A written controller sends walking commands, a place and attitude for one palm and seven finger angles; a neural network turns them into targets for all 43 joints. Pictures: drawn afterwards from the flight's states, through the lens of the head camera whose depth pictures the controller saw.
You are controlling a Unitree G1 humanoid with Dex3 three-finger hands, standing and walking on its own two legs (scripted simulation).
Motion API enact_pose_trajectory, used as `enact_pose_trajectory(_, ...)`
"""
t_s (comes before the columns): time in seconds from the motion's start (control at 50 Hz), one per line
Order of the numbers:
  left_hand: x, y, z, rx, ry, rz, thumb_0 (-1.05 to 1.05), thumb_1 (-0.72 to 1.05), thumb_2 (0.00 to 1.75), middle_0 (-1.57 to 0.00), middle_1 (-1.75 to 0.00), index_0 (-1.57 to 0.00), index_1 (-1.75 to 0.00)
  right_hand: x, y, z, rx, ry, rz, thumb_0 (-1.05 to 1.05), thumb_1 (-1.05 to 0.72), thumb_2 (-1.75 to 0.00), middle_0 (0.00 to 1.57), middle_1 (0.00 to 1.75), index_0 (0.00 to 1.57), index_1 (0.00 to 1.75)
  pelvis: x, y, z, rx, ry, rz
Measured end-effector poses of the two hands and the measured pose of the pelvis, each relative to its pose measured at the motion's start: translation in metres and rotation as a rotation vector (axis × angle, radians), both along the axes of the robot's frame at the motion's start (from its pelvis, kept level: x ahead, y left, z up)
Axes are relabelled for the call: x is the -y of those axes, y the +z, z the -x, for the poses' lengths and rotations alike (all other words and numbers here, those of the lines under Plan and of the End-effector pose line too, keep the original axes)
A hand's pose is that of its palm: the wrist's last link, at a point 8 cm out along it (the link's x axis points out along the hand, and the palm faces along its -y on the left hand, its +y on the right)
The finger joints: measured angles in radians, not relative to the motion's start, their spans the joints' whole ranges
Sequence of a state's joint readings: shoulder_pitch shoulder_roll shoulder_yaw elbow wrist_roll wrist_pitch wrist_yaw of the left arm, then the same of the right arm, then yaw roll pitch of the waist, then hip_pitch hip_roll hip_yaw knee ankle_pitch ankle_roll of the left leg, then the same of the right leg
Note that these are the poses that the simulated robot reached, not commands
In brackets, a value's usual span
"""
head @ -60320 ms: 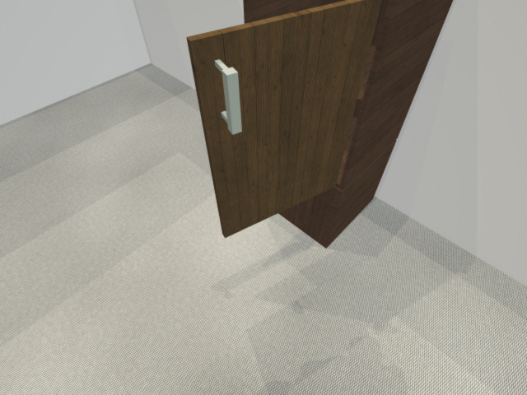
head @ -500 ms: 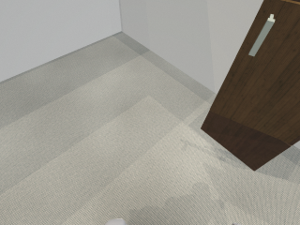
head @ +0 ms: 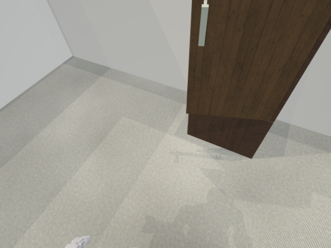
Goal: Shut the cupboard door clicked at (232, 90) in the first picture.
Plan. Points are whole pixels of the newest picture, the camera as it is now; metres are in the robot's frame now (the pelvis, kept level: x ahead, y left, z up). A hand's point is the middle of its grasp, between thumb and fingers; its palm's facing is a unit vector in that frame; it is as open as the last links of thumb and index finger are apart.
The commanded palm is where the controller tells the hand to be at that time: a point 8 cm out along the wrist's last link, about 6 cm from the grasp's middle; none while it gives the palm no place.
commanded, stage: turn to face it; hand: left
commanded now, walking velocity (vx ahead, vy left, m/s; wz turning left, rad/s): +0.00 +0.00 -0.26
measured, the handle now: (203, 23) +0.75 -0.11 +0.16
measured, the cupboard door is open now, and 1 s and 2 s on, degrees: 19 19 19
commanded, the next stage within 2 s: take the last steps up to it in 0.16 s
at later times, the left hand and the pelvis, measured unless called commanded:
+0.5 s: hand out of the picture +0.11 +0.20 -0.16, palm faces -0.13 -0.98 -0.14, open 7.4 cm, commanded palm none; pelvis +0.05 +0.02 +0.02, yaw -9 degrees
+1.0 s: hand (161, 194) +0.29 +0.04 -0.15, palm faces -0.27 -0.94 -0.20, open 7.3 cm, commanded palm none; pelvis +0.16 -0.11 +0.01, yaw -16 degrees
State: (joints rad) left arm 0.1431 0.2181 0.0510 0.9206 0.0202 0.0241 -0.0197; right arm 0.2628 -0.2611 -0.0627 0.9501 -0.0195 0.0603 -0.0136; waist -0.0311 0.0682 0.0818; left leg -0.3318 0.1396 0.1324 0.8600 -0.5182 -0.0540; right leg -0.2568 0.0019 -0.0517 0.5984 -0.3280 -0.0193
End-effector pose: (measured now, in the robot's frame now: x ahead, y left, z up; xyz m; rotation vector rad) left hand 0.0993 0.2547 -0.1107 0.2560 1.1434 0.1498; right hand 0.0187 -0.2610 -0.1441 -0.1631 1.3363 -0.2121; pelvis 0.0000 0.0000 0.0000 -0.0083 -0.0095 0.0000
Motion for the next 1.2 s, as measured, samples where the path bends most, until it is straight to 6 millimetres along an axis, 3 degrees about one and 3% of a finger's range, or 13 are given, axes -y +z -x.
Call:
enact_pose_trajectory(0.1, 0.019, 0.005, 0.005, -0.041, -0.02, 0.012, 0.0, 0.91, 0.9, -0.2, -0.3, -0.2, -0.3, 0.007, 0.011, -0.003, 0.012, -0.04, -0.003, 0.01, -0.91, -0.89, 0.2, 0.3, 0.2, 0.3, 0.005, 0.012, -0.003, -0.003, -0.038, -0.017)
enact_pose_trajectory(0.22, 0.029, -0.006, 0.01, -0.09, -0.033, 0.063, 0.0, 0.91, 0.9, -0.21, -0.3, -0.2, -0.3, 0.001, 0.024, -0.014, 0.042, -0.058, 0.011, 0.01, -0.91, -0.89, 0.2, 0.3, 0.2, 0.3, 0.003, 0.015, -0.011, -0.011, -0.071, -0.009)
enact_pose_trajectory(0.36, 0.012, -0.034, 0.012, -0.147, -0.02, 0.12, 0.0, 0.91, 0.9, -0.21, -0.3, -0.2, -0.3, -0.022, 0.029, -0.03, 0.097, -0.06, 0.063, 0.01, -0.91, -0.89, 0.2, 0.3, 0.2, 0.3, -0.018, 0.005, -0.026, -0.008, -0.107, 0.016)
enact_pose_trajectory(0.44, 0.003, -0.034, 0.001, -0.185, -0.064, 0.127, 0.0, 0.91, 0.9, -0.21, -0.3, -0.2, -0.3, -0.036, 0.04, -0.02, 0.099, -0.087, 0.068, 0.01, -0.91, -0.89, 0.2, 0.3, 0.2, 0.3, -0.021, 0.011, -0.037, -0.002, -0.148, 0.025)
enact_pose_trajectory(0.54, 0.0, -0.021, -0.031, -0.165, -0.103, 0.122, 0.01, 0.91, 0.9, -0.2, -0.3, -0.2, -0.3, -0.043, 0.048, 0.006, 0.027, -0.147, 0.058, 0.01, -0.9, -0.89, 0.21, 0.3, 0.2, 0.3, -0.017, 0.022, -0.052, -0.009, -0.176, 0.033)
enact_pose_trajectory(0.64, 0.015, -0.014, -0.071, -0.157, -0.166, 0.1, 0.01, 0.91, 0.9, -0.2, -0.29, -0.19, -0.3, -0.04, 0.046, 0.033, -0.057, -0.237, 0.033, 0.01, -0.9, -0.89, 0.21, 0.3, 0.2, 0.3, -0.003, 0.024, -0.071, -0.015, -0.219, 0.026)
enact_pose_trajectory(0.7, 0.037, -0.012, -0.103, -0.152, -0.219, 0.088, 0.01, 0.91, 0.9, -0.2, -0.29, -0.19, -0.3, -0.035, 0.042, 0.048, -0.112, -0.296, 0.01, 0.01, -0.9, -0.89, 0.21, 0.3, 0.2, 0.3, 0.011, 0.022, -0.084, -0.016, -0.245, 0.016)
enact_pose_trajectory(0.78, 0.08, -0.012, -0.152, -0.118, -0.295, 0.077, 0.01, 0.91, 0.9, -0.2, -0.29, -0.19, -0.3, -0.022, 0.031, 0.063, -0.189, -0.364, -0.031, 0.01, -0.9, -0.89, 0.21, 0.3, 0.2, 0.3, 0.04, 0.014, -0.104, -0.019, -0.274, 0.001)
enact_pose_trajectory(0.86, 0.127, -0.018, -0.198, -0.03, -0.334, 0.064, 0.0, 0.91, 0.9, -0.2, -0.29, -0.19, -0.3, 0.005, 0.01, 0.062, -0.259, -0.401, -0.079, 0.01, -0.9, -0.89, 0.21, 0.3, 0.2, 0.3, 0.077, -0.004, -0.127, -0.015, -0.289, -0.013)
enact_pose_trajectory(0.9, 0.145, -0.017, -0.205, -0.008, -0.324, 0.068, 0.0, 0.91, 0.9, -0.2, -0.29, -0.2, -0.3, 0.024, 0.006, 0.045, -0.263, -0.396, -0.086, 0.01, -0.9, -0.89, 0.21, 0.3, 0.2, 0.3, 0.089, -0.003, -0.135, -0.006, -0.288, -0.004)
enact_pose_trajectory(0.94, 0.158, -0.013, -0.204, -0.021, -0.306, 0.073, 0.0, 0.91, 0.9, -0.2, -0.29, -0.2, -0.3, 0.044, 0.007, 0.016, -0.219, -0.38, -0.073, 0.01, -0.91, -0.89, 0.2, 0.3, 0.2, 0.3, 0.099, 0.003, -0.144, -0.001, -0.283, -0.004)
enact_pose_trajectory(1.06, 0.174, -0.013, -0.198, -0.092, -0.238, 0.061, -0.01, 0.95, 0.9, -0.21, -0.3, -0.2, -0.3, 0.099, 0.02, -0.095, -0.007, -0.297, -0.019, 0.01, -0.91, -0.89, 0.2, 0.29, 0.19, 0.3, 0.127, 0.015, -0.176, -0.01, -0.261, 0.008)
enact_pose_trajectory(1.2, 0.19, -0.036, -0.192, -0.209, -0.176, 0.108, 0.0, 0.93, 0.9, -0.2, -0.3, -0.2, -0.3, 0.127, 0.026, -0.204, 0.143, -0.207, 0.015, 0.01, -0.91, -0.89, 0.2, 0.29, 0.19, 0.3, 0.149, 0.008, -0.223, -0.004, -0.255, 0.034)
